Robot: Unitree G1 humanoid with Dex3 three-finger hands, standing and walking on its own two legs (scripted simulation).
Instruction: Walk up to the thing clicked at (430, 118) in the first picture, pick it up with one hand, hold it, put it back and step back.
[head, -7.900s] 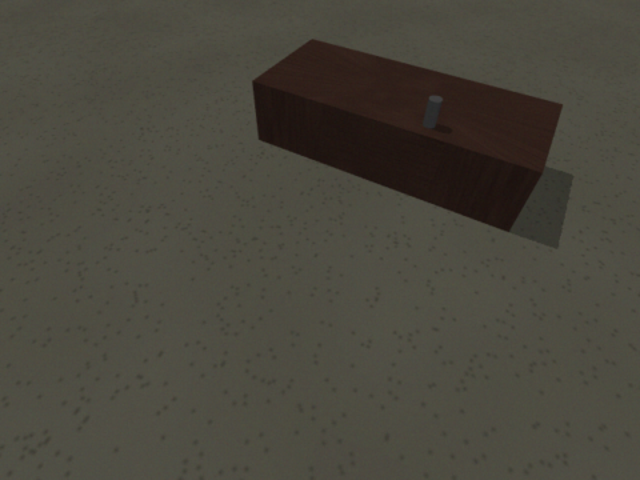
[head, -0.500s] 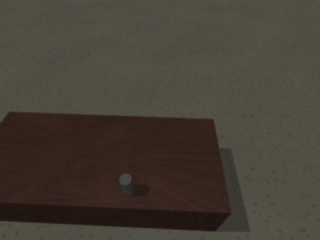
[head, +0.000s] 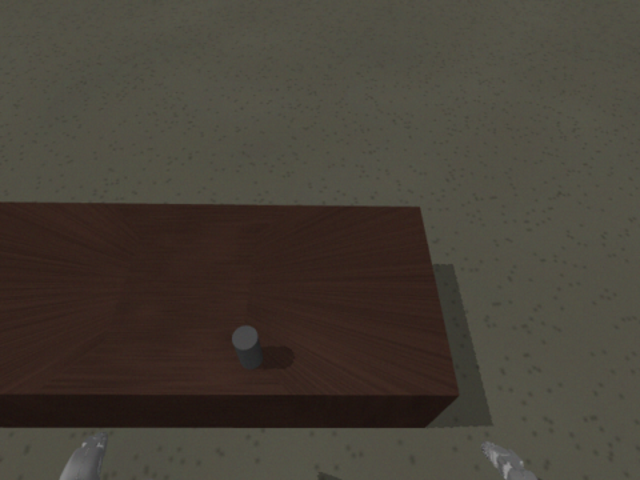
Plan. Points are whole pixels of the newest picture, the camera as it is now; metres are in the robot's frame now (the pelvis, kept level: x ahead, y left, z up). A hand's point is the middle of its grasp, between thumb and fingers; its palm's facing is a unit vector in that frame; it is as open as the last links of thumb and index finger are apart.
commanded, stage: go down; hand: left
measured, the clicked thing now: (248, 348) +0.44 +0.14 -0.38
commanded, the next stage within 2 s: none
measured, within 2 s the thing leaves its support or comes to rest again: neither
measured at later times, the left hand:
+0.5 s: hand out of the picture +0.16 +0.26 -0.14, palm faces +0.04 -0.95 -0.30, open 17.4 cm
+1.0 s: hand out of the picture +0.15 +0.27 -0.14, palm faces +0.11 -0.94 -0.32, open 17.6 cm
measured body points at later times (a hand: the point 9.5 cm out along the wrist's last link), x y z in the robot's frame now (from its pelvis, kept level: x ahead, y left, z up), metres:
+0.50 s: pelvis +0.01 +0.02 -0.03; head +0.06 +0.04 +0.42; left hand +0.15 +0.31 -0.11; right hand +0.18 -0.22 -0.11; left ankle -0.05 +0.13 -0.73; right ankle +0.04 -0.12 -0.73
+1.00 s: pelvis -0.01 +0.02 -0.05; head +0.03 +0.03 +0.39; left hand +0.14 +0.32 -0.11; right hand +0.16 -0.23 -0.12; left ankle -0.05 +0.13 -0.73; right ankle +0.04 -0.12 -0.73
